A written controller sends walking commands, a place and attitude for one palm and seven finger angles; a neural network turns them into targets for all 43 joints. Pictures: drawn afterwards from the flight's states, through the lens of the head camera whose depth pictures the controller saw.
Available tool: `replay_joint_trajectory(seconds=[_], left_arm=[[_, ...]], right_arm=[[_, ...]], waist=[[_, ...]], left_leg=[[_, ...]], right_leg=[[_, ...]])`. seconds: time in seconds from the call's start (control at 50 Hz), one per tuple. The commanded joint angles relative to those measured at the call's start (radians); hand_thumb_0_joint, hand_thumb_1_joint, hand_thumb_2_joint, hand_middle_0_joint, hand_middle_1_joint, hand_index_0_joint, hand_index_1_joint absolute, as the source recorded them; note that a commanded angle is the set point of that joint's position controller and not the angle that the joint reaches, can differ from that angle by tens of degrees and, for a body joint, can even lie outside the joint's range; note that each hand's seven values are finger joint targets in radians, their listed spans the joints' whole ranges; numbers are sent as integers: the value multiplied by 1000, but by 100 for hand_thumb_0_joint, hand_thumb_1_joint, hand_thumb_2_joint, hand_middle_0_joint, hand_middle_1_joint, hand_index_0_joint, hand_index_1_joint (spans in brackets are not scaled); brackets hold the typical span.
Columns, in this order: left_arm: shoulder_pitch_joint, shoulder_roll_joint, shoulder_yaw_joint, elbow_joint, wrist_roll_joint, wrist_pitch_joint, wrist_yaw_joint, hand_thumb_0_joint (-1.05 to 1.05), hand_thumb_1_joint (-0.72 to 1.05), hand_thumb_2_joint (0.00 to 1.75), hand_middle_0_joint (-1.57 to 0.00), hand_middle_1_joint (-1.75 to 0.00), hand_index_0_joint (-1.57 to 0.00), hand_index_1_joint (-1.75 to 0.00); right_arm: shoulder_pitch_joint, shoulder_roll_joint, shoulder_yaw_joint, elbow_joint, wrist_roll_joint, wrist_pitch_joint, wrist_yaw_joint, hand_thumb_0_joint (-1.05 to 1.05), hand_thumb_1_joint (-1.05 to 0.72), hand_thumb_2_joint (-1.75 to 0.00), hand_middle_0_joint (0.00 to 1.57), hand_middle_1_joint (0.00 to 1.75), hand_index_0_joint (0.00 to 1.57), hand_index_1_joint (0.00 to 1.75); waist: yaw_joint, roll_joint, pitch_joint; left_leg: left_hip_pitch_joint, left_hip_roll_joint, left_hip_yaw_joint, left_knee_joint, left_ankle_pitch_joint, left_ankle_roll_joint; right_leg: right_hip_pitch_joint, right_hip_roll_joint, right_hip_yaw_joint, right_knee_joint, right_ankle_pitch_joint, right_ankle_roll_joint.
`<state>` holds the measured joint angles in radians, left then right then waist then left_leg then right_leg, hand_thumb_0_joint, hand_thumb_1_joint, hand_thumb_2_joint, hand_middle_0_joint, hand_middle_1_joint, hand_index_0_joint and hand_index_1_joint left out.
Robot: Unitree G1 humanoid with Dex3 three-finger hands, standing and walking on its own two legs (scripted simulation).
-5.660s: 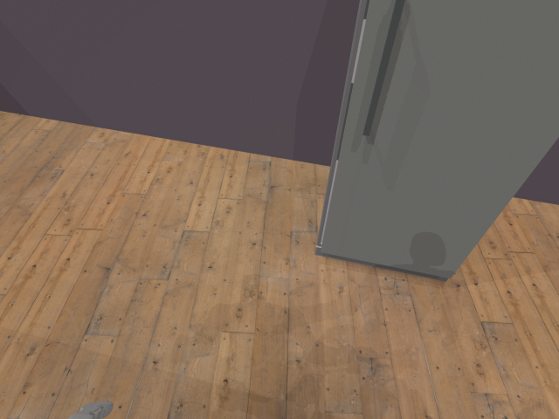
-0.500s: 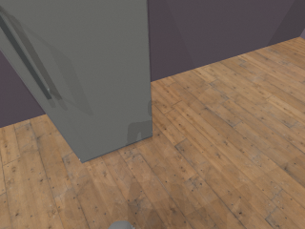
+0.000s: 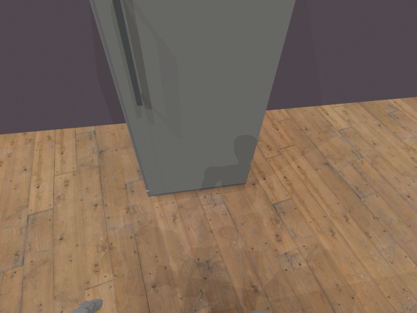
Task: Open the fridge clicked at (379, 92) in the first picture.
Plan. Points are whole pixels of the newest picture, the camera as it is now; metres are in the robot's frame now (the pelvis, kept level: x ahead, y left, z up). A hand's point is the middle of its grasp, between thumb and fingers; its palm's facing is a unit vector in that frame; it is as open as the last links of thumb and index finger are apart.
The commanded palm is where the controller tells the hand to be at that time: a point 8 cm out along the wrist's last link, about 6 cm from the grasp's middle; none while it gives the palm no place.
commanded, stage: turn to face it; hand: left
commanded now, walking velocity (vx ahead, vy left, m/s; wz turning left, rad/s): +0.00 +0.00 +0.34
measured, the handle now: (128, 49) +0.72 +0.25 +0.12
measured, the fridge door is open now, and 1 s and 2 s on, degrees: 0 0 0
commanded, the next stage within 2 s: take the last steps up to it in 0.22 s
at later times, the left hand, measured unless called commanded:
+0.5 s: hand out of the picture -0.05 +0.17 -0.16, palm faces +0.26 -0.94 -0.22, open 7.3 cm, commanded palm none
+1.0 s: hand out of the picture +0.12 +0.20 -0.18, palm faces +0.16 -0.97 -0.17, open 7.3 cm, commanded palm none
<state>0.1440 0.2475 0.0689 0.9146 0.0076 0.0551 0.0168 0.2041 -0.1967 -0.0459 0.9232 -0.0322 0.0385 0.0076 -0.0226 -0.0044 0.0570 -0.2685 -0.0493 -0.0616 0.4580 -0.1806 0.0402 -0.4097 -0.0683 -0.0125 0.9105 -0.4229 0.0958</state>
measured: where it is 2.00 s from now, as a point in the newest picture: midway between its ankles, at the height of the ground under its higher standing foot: (209, 296)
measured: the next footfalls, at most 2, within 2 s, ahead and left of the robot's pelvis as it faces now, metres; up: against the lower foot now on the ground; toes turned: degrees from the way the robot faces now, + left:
right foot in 0.12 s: +0.03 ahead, -0.14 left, +0.00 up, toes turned +1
left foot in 0.56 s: -0.04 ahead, +0.12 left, +0.00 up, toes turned +17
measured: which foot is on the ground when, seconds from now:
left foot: down 0.00-0.12, up 0.14-0.54, down 0.56-1.00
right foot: up 0.00-0.10, down 0.12-0.56, up 0.58-1.00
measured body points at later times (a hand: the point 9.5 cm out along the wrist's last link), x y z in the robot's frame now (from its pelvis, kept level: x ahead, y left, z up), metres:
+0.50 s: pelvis -0.03 -0.02 +0.00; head -0.02 -0.02 +0.45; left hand -0.06 +0.22 -0.15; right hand +0.06 -0.26 -0.15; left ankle -0.09 +0.11 -0.71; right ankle -0.01 -0.14 -0.74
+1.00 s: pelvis +0.09 +0.01 -0.01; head +0.12 +0.01 +0.44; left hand +0.11 +0.25 -0.16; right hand +0.02 -0.20 -0.16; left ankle -0.08 +0.11 -0.74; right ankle +0.22 -0.09 -0.71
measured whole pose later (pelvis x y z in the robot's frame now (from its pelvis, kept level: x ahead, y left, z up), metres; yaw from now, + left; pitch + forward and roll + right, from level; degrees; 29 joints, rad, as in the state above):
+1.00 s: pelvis +0.09 +0.01 -0.01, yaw +10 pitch +0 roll +1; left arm 0.17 0.18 0.05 1.05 0.01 0.01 -0.03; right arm 0.47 -0.11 -0.02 1.14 -0.04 -0.05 -0.03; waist -0.05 -0.01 0.07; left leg 0.10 0.04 0.11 0.31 -0.40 -0.03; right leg -0.54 -0.09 -0.10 0.76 -0.22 0.00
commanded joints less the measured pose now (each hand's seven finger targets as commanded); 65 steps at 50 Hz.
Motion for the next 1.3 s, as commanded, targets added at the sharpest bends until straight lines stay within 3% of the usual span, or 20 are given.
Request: replay_joint_trajectory(seconds=[0.0, 0.06, 0.08, 0.1, 0.12, 0.24, 0.42, 0.5, 0.52, 0.54, 0.58, 0.72, 0.92, 1.0, 1.02, 1.04, 1.06, 1.1, 1.16, 1.28], left_arm=[[21, 53, 10, -80, -3, -29, 11, 0, 90, 90, -20, -30, -20, -30], [105, 65, 15, -57, -5, -44, 17, 0, 90, 90, -20, -30, -20, -30], [131, 106, 22, -51, 1, -53, 22, 0, 90, 90, -20, -30, -20, -30], [139, 190, 39, -53, 18, -62, 28, 0, 90, 90, -20, -30, -20, -30], [115, 223, 41, -75, 15, -56, 26, 0, 90, 90, -20, -30, -20, -30], [7, 92, 11, -78, 11, -66, 21, 0, 90, 90, -20, -30, -20, -30], [211, 127, 20, 34, 28, -83, 7, 0, 90, 90, -20, -30, -20, -30], [170, 113, 17, 68, 16, -77, -1, 0, 90, 90, -20, -30, -20, -30], [168, 76, 7, 69, 7, -75, -6, 0, 90, 90, -20, -30, -20, -30], [157, 2, -9, 48, 3, -71, -14, 0, 90, 90, -20, -30, -20, -30], [45, 16, -8, 3, 18, -76, -21, 0, 90, 90, -20, -30, -20, -30], [139, 0, -1, 113, 18, -63, -43, 0, 90, 90, -20, -30, -20, -30], [-79, -37, -11, 40, 7, -70, -50, 0, 90, 90, -20, -30, -20, -30], [203, 6, 9, 126, 11, -99, -43, 0, 90, 90, -20, -30, -20, -30], [351, 82, 28, 170, 19, -115, -33, 0, 90, 90, -20, -30, -20, -30], [455, 185, 58, 194, 20, -121, -18, 0, 90, 90, -20, -30, -20, -30], [441, 207, 56, 192, -2, -115, -12, 0, 90, 90, -20, -30, -20, -30], [232, 118, 35, 137, 2, -109, -6, 0, 90, 90, -20, -30, -20, -30], [97, 9, -3, 107, 10, -120, 3, 0, 90, 90, -20, -30, -20, -30], [124, 6, -10, 122, 14, -130, 2, 0, 90, 90, -20, -30, -20, -30]], right_arm=[[21, -213, -63, -61, 0, -11, -17, 0, -90, -90, 20, 30, 20, 30], [1, -191, -61, -66, 10, -9, -13, 0, -90, -90, 20, 30, 20, 30], [9, -153, -56, -65, 18, -10, -7, 0, -90, -90, 20, 30, 20, 30], [15, -87, -45, -82, 25, -11, -4, 0, -90, -90, 20, 30, 20, 30], [-5, -124, -58, -95, 15, -3, -7, 0, -90, -90, 20, 30, 20, 30], [65, -103, -58, -2, 6, 25, 9, 0, -90, -90, 20, 30, 20, 30], [-60, -70, -31, -15, 7, -10, 17, 0, -90, -90, 20, 30, 20, 30], [110, -48, -16, 56, 8, -45, 6, 0, -90, -90, 20, 30, 20, 30], [178, -89, -24, 82, 11, -56, -3, 0, -90, -90, 20, 30, 20, 30], [256, -170, -42, 105, 2, -64, -13, 0, -90, -90, 20, 30, 20, 30], [268, -225, -46, 96, -2, -55, -26, 0, -90, -90, 20, 30, 20, 30], [207, -89, -4, 111, 14, -100, -43, 0, -90, -90, 20, 30, 20, 30], [319, -79, -12, 183, -3, -104, -51, 0, -90, -90, 20, 30, 20, 30], [262, -114, -23, 188, 7, -101, -47, 0, -90, -90, 20, 30, 20, 30], [276, -95, -23, 182, 18, -102, -35, 0, -90, -90, 20, 30, 20, 30], [324, -19, -10, 157, 31, -108, -29, 0, -90, -90, 20, 30, 20, 30], [258, -38, -9, 129, 37, -101, -31, 0, -90, -90, 20, 30, 20, 30], [175, -17, -18, 124, 26, -94, -23, 0, -90, -90, 20, 30, 20, 30], [204, 24, -11, 141, 4, -61, -18, 0, -90, -90, 20, 30, 20, 30], [154, 38, -5, 106, 5, -46, -4, 0, -90, -90, 20, 30, 20, 30]], waist=[[-3, 174, -100], [40, 131, -132], [52, 28, -146], [60, -252, -121], [64, -249, -94], [-7, -150, 18], [92, -190, -16], [13, -148, -53], [-16, 10, -79], [-54, 292, -70], [-75, 223, 76], [12, 120, 102], [-39, 135, 123], [101, 88, -47], [159, -47, -155], [171, -305, -285], [166, -237, -265], [103, -98, -87], [4, -18, 11], [-9, -84, -1]], left_leg=[[78, 255, -316, -103, 272, 137], [-34, 193, -289, -31, 208, 77], [-144, 136, -237, 45, 73, 23], [-324, -7, -51, 257, -226, -56], [-300, -13, -21, 469, -388, -71], [-267, 55, 14, 730, -155, -91], [-179, 93, 116, 314, -282, -79], [155, 59, 177, -37, -138, -49], [304, 114, 94, -121, -153, -37], [375, 339, -221, -233, -326, 35], [255, 484, -355, -338, -399, 145], [221, 305, -21, -307, 79, 79], [292, 340, 45, -227, 347, 105], [219, 292, 128, 104, 591, 49], [37, 234, 157, 345, 410, 12], [-215, 54, 194, 696, -302, -35], [-268, 71, 66, 869, -416, -6], [-321, 152, 48, 932, -252, -1], [-208, 194, 57, 794, -138, -24], [-184, 183, 121, 461, -86, -63]], right_leg=[[64, 33, -1, -184, -12, -23], [286, 40, -12, -474, 188, -36], [413, -46, 66, -584, 215, -59], [470, -298, 328, -657, 208, -148], [307, -432, 384, -672, 282, -242], [157, -208, 70, -652, 234, -190], [297, -266, 138, -701, -2, -236], [137, -182, 39, -597, -74, -179], [23, -131, -17, -461, -93, -137], [-167, -16, -128, -203, -93, -84], [-309, -26, -54, 43, -91, -94], [-271, -32, -28, 200, 202, -66], [-228, -29, -89, -163, 196, -92], [237, 66, -145, -377, 260, -142], [505, -30, -19, -410, 286, -184], [709, -326, 428, -509, 377, -298], [626, -379, 513, -606, 334, -343], [357, -325, 415, -682, 39, -324], [83, -233, 154, -725, 150, -252], [112, -181, 33, -727, 327, -273]])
